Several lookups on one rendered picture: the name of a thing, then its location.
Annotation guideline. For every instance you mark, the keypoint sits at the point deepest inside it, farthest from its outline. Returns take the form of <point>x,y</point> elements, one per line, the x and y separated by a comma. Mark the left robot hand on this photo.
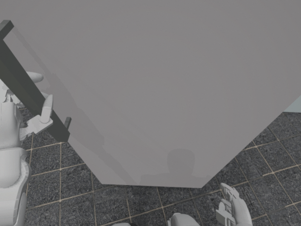
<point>11,135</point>

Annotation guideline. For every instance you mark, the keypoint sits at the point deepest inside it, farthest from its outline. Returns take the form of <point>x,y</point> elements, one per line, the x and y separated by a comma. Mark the right robot hand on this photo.
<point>231,214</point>

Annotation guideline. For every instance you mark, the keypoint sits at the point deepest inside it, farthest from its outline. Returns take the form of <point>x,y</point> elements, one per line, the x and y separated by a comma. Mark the handle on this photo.
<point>18,81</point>

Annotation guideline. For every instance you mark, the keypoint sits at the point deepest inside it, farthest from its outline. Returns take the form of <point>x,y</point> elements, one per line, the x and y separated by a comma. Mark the right robot thigh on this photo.
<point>181,220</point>

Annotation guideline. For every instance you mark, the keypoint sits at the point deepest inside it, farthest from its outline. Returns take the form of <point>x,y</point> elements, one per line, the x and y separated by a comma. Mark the robot left forearm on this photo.
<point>15,173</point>

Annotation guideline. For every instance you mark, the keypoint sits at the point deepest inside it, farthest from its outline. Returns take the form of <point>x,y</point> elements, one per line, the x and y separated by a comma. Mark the fridge door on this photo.
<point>160,92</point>

